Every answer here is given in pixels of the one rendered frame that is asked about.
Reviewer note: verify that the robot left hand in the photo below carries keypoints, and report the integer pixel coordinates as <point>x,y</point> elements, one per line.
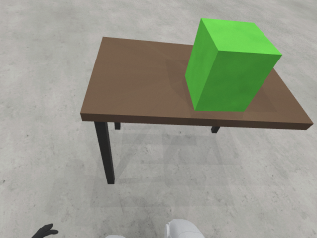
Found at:
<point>45,231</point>

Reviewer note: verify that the table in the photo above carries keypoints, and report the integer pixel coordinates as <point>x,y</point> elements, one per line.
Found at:
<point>143,82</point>

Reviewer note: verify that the carton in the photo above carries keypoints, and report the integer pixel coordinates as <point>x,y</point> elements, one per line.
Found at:
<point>229,62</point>

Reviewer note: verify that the right robot thigh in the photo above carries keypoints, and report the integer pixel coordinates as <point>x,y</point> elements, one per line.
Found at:
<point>180,228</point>

